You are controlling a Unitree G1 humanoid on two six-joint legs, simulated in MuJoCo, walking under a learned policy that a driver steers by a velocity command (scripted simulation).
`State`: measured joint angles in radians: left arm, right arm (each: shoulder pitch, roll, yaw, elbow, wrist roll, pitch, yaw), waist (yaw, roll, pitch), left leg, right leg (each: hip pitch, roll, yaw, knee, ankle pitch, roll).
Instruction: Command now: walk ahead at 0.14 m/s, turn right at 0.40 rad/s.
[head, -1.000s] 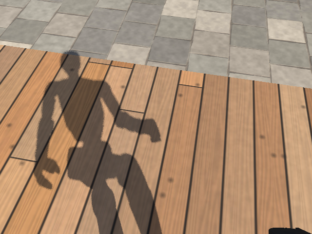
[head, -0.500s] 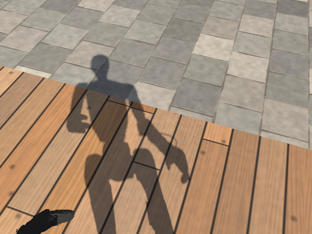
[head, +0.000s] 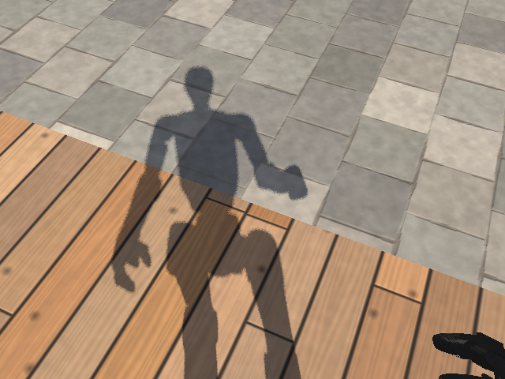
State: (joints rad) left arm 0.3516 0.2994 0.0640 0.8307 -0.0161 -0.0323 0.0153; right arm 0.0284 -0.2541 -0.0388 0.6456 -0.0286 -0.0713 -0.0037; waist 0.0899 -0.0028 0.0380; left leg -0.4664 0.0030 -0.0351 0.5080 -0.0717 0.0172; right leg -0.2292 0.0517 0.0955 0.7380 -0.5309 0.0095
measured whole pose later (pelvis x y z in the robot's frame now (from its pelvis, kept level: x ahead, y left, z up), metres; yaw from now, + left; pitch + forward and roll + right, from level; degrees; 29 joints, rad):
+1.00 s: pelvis +0.07 -0.01 +0.02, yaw -27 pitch +1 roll -1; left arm 0.21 0.31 0.06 0.69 -0.01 0.01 0.01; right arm 0.24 -0.25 -0.05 0.81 0.01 -0.03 -0.02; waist -0.03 -0.03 -0.01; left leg -0.19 0.01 -0.03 0.40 -0.24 0.02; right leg -0.40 0.02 0.04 0.88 -0.43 0.03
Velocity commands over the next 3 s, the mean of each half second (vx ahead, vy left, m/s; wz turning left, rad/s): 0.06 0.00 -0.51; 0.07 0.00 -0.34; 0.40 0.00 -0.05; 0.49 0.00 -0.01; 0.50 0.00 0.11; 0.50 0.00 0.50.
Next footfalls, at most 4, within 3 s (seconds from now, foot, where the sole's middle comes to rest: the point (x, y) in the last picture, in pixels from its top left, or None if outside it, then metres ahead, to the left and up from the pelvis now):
0.38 right None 0.06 -0.13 -0.76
0.82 left None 0.14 0.08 -0.76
1.18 right None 0.09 -0.18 -0.76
1.64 left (326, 361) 0.51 -0.13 -0.76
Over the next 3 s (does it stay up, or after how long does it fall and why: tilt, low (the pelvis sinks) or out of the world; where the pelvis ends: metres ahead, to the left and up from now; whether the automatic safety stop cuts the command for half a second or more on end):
stays up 0.99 -0.42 0.02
